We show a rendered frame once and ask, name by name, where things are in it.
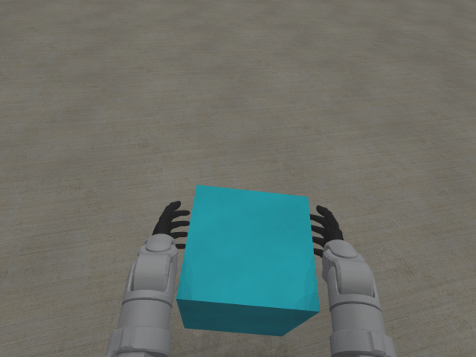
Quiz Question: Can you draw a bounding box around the left robot hand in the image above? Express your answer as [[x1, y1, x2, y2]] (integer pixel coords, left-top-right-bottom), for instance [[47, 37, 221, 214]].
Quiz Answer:
[[152, 201, 190, 249]]

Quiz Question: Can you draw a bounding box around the robot right forearm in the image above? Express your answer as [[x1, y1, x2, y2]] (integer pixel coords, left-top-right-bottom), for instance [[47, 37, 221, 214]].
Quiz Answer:
[[322, 239, 396, 357]]

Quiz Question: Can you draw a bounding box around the carton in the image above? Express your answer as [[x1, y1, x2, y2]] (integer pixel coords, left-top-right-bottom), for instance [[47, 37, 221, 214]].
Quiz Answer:
[[176, 185, 320, 336]]

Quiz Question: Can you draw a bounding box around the robot left forearm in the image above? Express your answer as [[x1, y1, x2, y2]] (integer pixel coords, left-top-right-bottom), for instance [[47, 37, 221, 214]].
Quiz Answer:
[[105, 234, 178, 357]]

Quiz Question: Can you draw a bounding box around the right robot hand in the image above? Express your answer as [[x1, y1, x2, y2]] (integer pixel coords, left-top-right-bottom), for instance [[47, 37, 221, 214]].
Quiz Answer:
[[310, 205, 344, 258]]

